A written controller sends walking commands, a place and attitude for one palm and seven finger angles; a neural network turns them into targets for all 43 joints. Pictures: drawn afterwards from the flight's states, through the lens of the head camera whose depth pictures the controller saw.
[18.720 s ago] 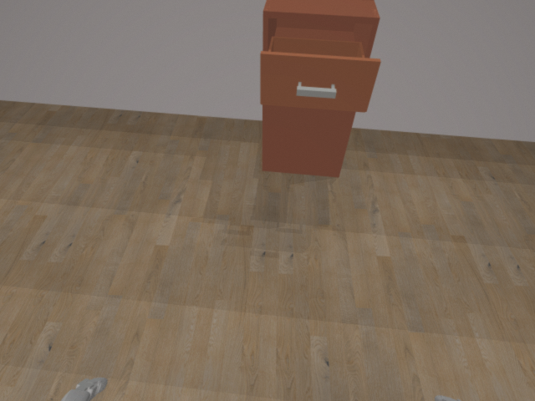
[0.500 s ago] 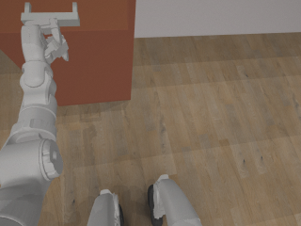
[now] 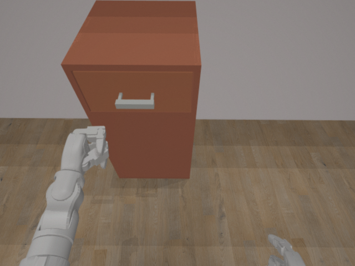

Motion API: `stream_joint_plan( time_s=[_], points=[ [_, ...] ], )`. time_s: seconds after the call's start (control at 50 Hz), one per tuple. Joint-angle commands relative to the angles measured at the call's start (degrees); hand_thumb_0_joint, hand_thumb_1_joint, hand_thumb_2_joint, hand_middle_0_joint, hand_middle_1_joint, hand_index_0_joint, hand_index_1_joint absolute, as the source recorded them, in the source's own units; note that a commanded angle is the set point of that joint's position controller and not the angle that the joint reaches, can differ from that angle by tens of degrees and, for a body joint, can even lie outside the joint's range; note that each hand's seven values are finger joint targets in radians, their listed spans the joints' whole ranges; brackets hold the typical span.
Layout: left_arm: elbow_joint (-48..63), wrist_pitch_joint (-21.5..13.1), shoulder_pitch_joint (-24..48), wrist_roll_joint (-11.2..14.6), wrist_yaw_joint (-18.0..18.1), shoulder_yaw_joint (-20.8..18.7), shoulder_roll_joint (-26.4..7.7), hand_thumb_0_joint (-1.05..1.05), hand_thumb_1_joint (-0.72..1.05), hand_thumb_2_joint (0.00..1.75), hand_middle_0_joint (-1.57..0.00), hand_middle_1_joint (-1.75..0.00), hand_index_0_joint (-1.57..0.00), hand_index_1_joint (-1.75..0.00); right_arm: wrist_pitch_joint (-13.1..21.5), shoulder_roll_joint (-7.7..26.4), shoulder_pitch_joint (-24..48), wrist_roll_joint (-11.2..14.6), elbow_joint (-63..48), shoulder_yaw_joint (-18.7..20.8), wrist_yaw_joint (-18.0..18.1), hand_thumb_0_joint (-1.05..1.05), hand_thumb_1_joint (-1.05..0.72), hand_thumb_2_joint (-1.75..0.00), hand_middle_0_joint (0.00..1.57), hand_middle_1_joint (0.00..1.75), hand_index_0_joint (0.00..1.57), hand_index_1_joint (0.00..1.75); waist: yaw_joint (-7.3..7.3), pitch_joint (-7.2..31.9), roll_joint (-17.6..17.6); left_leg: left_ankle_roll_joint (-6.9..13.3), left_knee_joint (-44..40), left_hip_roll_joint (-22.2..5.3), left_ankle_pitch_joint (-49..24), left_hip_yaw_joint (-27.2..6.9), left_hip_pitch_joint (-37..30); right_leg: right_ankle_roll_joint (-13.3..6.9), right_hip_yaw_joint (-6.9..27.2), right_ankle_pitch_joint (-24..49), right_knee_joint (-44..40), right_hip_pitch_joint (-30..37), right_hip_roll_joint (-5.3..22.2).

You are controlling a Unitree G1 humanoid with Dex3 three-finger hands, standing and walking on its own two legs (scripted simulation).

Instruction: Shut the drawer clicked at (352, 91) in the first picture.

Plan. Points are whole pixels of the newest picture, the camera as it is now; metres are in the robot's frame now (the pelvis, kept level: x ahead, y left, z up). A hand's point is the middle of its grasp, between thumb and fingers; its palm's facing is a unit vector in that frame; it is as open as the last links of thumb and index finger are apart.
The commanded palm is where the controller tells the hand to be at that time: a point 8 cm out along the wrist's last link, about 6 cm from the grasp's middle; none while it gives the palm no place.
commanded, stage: draw the hand back to the body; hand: left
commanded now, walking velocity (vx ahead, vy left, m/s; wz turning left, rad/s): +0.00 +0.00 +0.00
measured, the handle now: (135, 99) +0.62 +0.16 -0.05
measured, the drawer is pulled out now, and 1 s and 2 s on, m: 0.00 0.00 0.00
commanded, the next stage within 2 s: step back with the hand held close in 0.80 s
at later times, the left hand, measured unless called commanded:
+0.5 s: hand (18, 201) +0.20 +0.23 +0.17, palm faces +0.33 -0.88 -0.34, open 3.3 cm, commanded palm +0.15 +0.28 +0.19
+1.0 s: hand out of the picture +0.17 +0.24 +0.20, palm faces +0.42 -0.80 -0.43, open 3.3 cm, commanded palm +0.11 +0.28 +0.21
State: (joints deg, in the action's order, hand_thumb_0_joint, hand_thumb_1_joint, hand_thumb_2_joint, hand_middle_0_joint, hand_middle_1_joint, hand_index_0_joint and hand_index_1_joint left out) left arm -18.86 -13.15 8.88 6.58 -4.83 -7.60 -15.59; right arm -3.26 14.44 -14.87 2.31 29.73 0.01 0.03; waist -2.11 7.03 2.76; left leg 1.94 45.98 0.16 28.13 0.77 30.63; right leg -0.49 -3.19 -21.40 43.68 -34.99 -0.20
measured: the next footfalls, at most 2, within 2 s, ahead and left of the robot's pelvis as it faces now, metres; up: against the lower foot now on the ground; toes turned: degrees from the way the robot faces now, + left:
none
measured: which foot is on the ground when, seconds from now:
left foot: down 0.00-1.00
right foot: down 0.00-1.00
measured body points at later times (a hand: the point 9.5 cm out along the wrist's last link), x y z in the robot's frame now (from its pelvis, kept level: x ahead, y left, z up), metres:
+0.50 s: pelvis -0.01 +0.01 +0.04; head -0.02 -0.01 +0.48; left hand +0.18 +0.28 +0.19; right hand +0.19 -0.20 -0.04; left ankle -0.06 +0.09 -0.71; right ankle +0.00 -0.12 -0.71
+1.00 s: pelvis -0.02 -0.01 +0.04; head -0.03 -0.03 +0.48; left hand +0.14 +0.28 +0.23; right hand +0.17 -0.23 -0.05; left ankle -0.06 +0.09 -0.71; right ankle +0.00 -0.12 -0.71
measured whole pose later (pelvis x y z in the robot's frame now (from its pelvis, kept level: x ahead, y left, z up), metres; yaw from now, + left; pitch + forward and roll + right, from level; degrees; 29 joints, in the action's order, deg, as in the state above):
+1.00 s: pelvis -0.02 -0.01 +0.04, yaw +2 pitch -3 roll -1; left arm 27.3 -7.0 -29.9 2.4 6.2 -17.8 -19.6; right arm 6.0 13.1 -12.5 -0.6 35.0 -1.7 4.5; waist 2.3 0.2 4.3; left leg 1.4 25.7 0.4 18.1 -0.5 4.5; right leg -0.9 -4.3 -12.2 23.3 -8.1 -0.5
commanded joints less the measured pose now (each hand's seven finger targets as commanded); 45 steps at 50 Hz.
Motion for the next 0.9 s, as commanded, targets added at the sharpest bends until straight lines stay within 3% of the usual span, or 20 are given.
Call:
stream_joint_plan(
  time_s=[0.0, 0.06, 0.26, 0.3, 0.36, 0.42, 0.5, 0.58, 0.6, 0.66, 0.74, 0.82, 0.86, 0.88],
  points=[
    [19.79, 2.48, 8.15, -2.41, 6.59, -2.89, -10.69, 0.00, 0.90, 0.90, -1.40, -1.60, -1.40, -1.60, 1.72, 5.99, 3.81, 0.58, -8.64, 1.45, 2.94, 0.00, -0.90, -0.90, 0.20, 0.30, 0.20, 0.30, 0.80, 12.75, -1.33, -0.54, -11.02, -0.66, -29.03, -0.96, -8.71, -1.03, 1.71, 23.70, -7.33, 21.88, 1.05],
    [27.38, 4.23, 6.15, -2.99, 8.62, -2.59, -11.15, 0.00, 0.90, 0.90, -1.40, -1.60, -1.40, -1.60, 2.88, 5.47, 6.39, 0.30, -8.99, 0.43, 4.04, 0.00, -0.90, -0.90, 0.20, 0.30, 0.20, 0.30, 1.74, 11.58, 0.66, -0.55, -14.07, -0.76, -28.88, -1.55, -13.37, -1.31, 1.54, 21.89, -10.28, 24.27, 1.08],
    [37.56, 7.27, -9.84, -3.15, 10.08, -2.87, -8.72, 0.00, 0.90, 0.90, -1.40, -1.60, -1.40, -1.60, 6.58, 4.90, 9.70, -0.95, -6.77, -1.20, 4.71, 0.00, -0.90, -0.90, 0.20, 0.30, 0.20, 0.30, 3.40, -1.02, -0.52, -1.26, -23.56, -1.43, -26.45, -3.04, -20.13, -1.59, 0.30, 17.10, -18.85, 28.35, 0.48],
    [41.39, 6.99, -12.50, -3.21, 10.22, -4.64, -9.72, 0.00, 0.90, 0.90, -1.40, -1.60, -1.40, -1.60, 7.21, 4.63, 9.92, -1.25, -6.65, -1.25, 4.58, 0.00, -0.90, -0.90, 0.20, 0.30, 0.20, 0.30, 3.88, -0.69, 0.84, -1.55, -24.51, -1.58, -27.88, -3.24, -21.44, -1.60, 0.32, 17.78, -19.33, 29.93, 0.57],
    [45.88, 6.77, -17.42, -3.12, 10.35, -7.56, -11.51, 0.00, 0.90, 0.90, -1.40, -1.60, -1.40, -1.60, 8.10, 4.58, 10.50, -1.85, -6.22, -1.10, 4.42, 0.00, -0.90, -0.90, 0.20, 0.30, 0.20, 0.30, 4.55, -0.77, -0.37, -1.43, -25.21, -1.40, -28.24, -3.00, -21.95, -1.59, 0.47, 18.84, -20.48, 32.05, 0.42],
    [52.29, 6.26, -21.77, -3.02, 10.53, -9.99, -12.26, 0.00, 0.90, 0.90, -1.40, -1.60, -1.40, -1.60, 9.07, 4.07, 10.52, -2.16, -6.22, -1.01, 4.09, 0.00, -0.90, -0.90, 0.20, 0.30, 0.20, 0.30, 4.98, -0.32, 2.69, -1.71, -25.30, -1.30, -30.76, -2.78, -22.83, -1.58, 0.64, 20.73, -20.71, 33.63, 0.69],
    [57.31, 5.83, -28.59, -2.95, 10.83, -12.97, -13.46, 0.00, 0.90, 0.90, -1.40, -1.60, -1.40, -1.60, 10.51, 3.96, 10.29, -2.35, -5.89, -0.73, 3.84, 0.00, -0.90, -0.90, 0.20, 0.30, 0.20, 0.30, 5.43, -1.35, 2.70, -1.84, -25.29, -1.35, -31.94, -2.51, -22.76, -1.37, 0.68, 21.92, -21.33, 34.24, 0.57],
    [58.62, 5.53, -34.23, -2.68, 10.98, -15.59, -13.78, 0.00, 0.90, 0.90, -1.40, -1.60, -1.40, -1.60, 11.38, 3.91, 10.41, -2.16, -5.53, -0.35, 3.97, 0.00, -0.90, -0.90, 0.20, 0.30, 0.20, 0.30, 5.91, -4.08, -0.09, -1.71, -25.68, -1.64, -28.78, -2.54, -21.83, -1.31, 0.71, 19.88, -21.94, 33.35, 0.34],
    [59.86, 5.19, -34.94, -2.76, 11.07, -16.45, -14.24, 0.00, 0.90, 0.90, -1.40, -1.60, -1.40, -1.60, 11.61, 4.00, 10.39, -2.13, -5.51, -0.25, 4.10, 0.00, -0.90, -0.90, 0.20, 0.30, 0.20, 0.30, 6.01, -4.41, 0.73, -1.60, -25.62, -1.57, -28.03, -2.36, -21.55, -1.35, 0.74, 19.42, -21.96, 33.22, 0.35],
    [54.78, 5.62, -33.89, -3.20, 10.73, -12.83, -10.27, 0.00, 0.90, 0.90, -1.40, -1.60, -1.40, -1.60, 11.80, 4.34, 9.97, -2.12, -4.06, 0.00, 4.31, 0.00, -0.90, -0.90, 0.20, 0.30, 0.20, 0.30, 4.90, -9.99, -1.80, -1.01, -26.00, -1.55, -23.51, -2.41, -20.64, -1.20, 0.79, 15.09, -23.51, 29.27, 0.27],
    [55.73, 4.85, -31.70, -3.55, 11.47, -13.68, -11.71, 0.00, 0.90, 0.90, -1.40, -1.60, -1.40, -1.60, 12.29, 4.64, 9.54, -2.27, -3.91, 0.26, 5.03, 0.00, -0.90, -0.90, 0.20, 0.30, 0.20, 0.30, 5.23, -7.10, -1.14, -0.34, -26.09, -1.24, -20.73, -2.48, -21.56, -1.06, 1.11, 12.39, -23.15, 30.05, 0.81],
    [59.18, 4.32, -33.03, -3.66, 12.23, -15.51, -13.81, 0.00, 0.90, 0.90, -1.40, -1.60, -1.40, -1.60, 13.58, 4.31, 9.81, -2.63, -4.03, 0.00, 5.40, 0.00, -0.90, -0.90, 0.20, 0.30, 0.20, 0.30, 6.29, -1.78, 1.40, -0.52, -25.48, -0.79, -24.83, -2.21, -22.66, -1.26, 1.58, 17.00, -22.18, 34.00, 1.20],
    [59.87, 4.42, -33.50, -3.75, 12.40, -16.17, -14.50, 0.00, 0.90, 0.90, -1.40, -1.60, -1.40, -1.60, 14.11, 4.29, 9.88, -2.70, -3.73, -0.08, 5.38, 0.00, -0.90, -0.90, 0.20, 0.30, 0.20, 0.30, 6.46, -1.27, 1.95, -0.89, -25.19, -0.75, -26.73, -2.27, -22.64, -1.34, 1.73, 18.86, -22.16, 34.94, 1.00],
    [59.94, 4.44, -33.47, -3.73, 12.30, -15.29, -13.61, 0.00, 0.90, 0.90, -1.40, -1.60, -1.40, -1.60, 14.25, 3.98, 10.14, -2.65, -3.74, -0.22, 5.39, 0.00, -0.90, -0.90, 0.20, 0.30, 0.20, 0.30, 6.23, -2.91, 2.90, -0.97, -25.40, -0.80, -26.57, -2.14, -22.52, -1.28, 1.68, 18.77, -22.27, 34.13, 1.09]
  ],
)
